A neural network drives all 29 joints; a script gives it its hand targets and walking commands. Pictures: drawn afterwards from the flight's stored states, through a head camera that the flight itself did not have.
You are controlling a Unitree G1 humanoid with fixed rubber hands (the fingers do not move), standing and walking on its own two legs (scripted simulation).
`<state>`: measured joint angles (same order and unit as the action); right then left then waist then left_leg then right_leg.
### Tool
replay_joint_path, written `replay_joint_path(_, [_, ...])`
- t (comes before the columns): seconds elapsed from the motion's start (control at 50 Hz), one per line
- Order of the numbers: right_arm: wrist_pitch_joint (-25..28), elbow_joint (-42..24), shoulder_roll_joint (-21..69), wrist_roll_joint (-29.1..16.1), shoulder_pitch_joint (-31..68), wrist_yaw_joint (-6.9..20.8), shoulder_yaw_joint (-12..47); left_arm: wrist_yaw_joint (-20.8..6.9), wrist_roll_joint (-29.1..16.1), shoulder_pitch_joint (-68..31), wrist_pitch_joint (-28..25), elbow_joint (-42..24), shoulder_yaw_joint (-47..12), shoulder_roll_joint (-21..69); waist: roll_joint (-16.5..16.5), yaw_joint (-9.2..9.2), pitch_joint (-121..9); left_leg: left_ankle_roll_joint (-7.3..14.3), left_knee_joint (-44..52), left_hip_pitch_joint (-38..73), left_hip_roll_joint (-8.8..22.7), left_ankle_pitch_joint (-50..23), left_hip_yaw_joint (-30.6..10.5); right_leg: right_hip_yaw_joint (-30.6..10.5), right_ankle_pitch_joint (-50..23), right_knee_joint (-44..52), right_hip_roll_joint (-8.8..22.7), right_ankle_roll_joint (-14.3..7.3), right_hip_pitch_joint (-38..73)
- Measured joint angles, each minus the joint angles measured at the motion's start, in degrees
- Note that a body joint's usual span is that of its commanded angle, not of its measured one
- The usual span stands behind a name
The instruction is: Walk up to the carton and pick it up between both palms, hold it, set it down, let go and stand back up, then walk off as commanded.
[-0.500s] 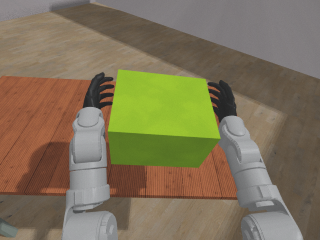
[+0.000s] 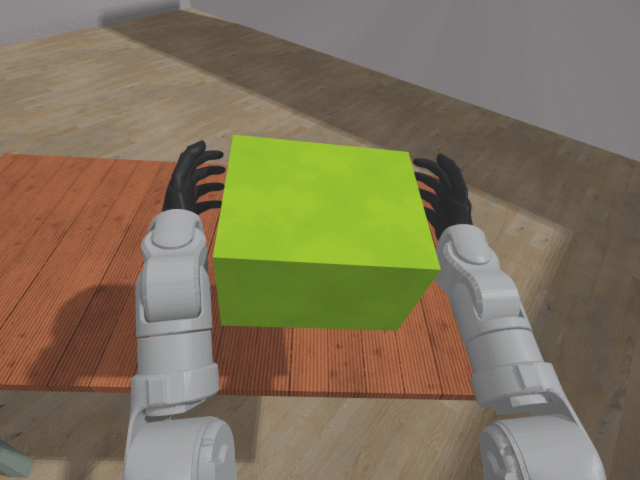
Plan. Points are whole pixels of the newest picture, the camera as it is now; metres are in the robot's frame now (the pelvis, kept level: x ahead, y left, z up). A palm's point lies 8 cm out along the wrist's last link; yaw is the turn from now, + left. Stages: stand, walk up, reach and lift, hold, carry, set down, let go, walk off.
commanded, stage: hold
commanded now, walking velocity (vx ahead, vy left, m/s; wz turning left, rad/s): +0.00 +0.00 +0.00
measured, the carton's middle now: (317, 235) +0.36 +0.01 +0.14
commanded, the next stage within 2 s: none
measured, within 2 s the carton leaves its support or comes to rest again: neither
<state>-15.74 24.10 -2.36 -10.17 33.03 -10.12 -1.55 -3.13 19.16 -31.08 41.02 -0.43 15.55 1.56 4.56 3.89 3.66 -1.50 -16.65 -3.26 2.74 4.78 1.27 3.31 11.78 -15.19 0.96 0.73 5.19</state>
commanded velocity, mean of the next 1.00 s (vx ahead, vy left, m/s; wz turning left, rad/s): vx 0.00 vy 0.00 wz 0.00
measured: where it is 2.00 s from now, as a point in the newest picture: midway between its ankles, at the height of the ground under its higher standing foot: outside the picture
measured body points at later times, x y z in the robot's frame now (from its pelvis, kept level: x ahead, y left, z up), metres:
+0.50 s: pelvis +0.00 +0.00 +0.00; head -0.03 +0.03 +0.45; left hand +0.37 +0.17 +0.19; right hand +0.37 -0.15 +0.17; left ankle +0.06 +0.14 -0.75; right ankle -0.03 -0.12 -0.75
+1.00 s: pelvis +0.00 +0.00 +0.00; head -0.04 +0.03 +0.45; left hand +0.37 +0.17 +0.19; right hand +0.37 -0.15 +0.18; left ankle +0.06 +0.14 -0.75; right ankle -0.03 -0.12 -0.75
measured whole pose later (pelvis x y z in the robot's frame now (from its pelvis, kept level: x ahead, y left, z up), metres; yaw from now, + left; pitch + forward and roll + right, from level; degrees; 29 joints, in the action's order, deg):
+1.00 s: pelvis +0.00 +0.00 +0.00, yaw +0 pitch -9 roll +0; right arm -15.3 23.6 -2.3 -10.3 32.9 -10.5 -1.4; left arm -3.8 19.5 -31.1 41.3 -0.9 15.8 1.6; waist 4.6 3.9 4.0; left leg -1.5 -16.5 -2.7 2.7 4.7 1.3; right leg 3.3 11.9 -15.4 1.0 0.7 5.5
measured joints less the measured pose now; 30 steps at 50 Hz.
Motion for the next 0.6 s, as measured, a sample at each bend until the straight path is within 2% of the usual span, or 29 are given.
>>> replay_joint_path(0.6, [-0.06,-1.86,-0.13,-0.49,-1.08,-0.83,0.89,-0.66,-0.05,0.74,0.42,-1.44,-0.01,0.01,-0.19,0.07,0.55,-0.06,-0.05,0.56,-0.01,0.23,0.03,-0.02,0.28,-0.16,0.02,-0.01,0.50])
